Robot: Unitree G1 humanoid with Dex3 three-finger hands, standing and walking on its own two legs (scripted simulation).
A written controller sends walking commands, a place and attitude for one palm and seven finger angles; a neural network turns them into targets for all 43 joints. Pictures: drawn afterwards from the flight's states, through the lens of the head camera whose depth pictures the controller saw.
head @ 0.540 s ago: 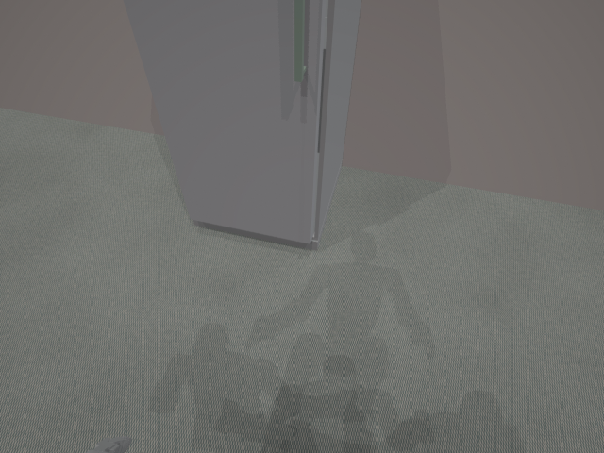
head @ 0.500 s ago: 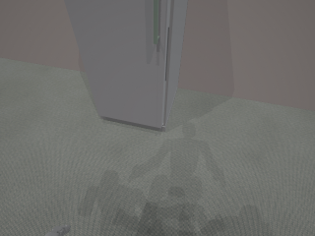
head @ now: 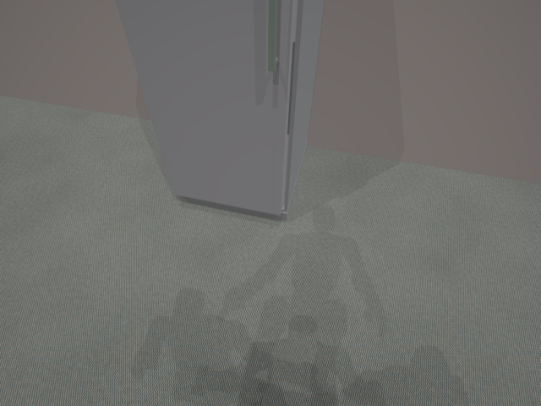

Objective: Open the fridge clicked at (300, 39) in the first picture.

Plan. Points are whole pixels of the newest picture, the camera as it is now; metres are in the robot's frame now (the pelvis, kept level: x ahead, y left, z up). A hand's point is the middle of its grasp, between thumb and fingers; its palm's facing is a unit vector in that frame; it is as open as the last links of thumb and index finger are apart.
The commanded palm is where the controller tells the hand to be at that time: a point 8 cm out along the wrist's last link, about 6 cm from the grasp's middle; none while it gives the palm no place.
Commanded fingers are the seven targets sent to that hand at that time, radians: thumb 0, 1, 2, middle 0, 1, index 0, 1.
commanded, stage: stand and wait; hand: right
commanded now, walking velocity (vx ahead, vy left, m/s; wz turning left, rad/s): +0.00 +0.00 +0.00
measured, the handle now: (275, 0) +1.00 +0.05 +0.21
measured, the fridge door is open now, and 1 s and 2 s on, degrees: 0 0 0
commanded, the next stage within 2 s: look at it before walking up in 0.28 s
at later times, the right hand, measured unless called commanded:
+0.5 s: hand out of the picture +0.08 -0.24 -0.15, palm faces -0.04 +0.94 -0.33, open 7.4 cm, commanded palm none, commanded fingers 0.00 -0.90 -0.90 0.20 0.30 0.20 0.30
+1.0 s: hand out of the picture +0.07 -0.24 -0.16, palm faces -0.04 +0.94 -0.33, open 7.4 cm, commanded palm none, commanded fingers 0.00 -0.90 -0.90 0.20 0.30 0.20 0.30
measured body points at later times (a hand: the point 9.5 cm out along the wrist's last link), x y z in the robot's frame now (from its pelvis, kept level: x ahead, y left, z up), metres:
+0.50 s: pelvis +0.00 +0.01 +0.00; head -0.01 +0.01 +0.45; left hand +0.07 +0.30 -0.13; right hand +0.08 -0.29 -0.13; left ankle +0.01 +0.13 -0.74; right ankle +0.00 -0.12 -0.74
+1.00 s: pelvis +0.00 +0.00 +0.00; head +0.01 +0.00 +0.45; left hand +0.08 +0.30 -0.13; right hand +0.08 -0.29 -0.13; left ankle +0.01 +0.13 -0.74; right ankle +0.00 -0.12 -0.74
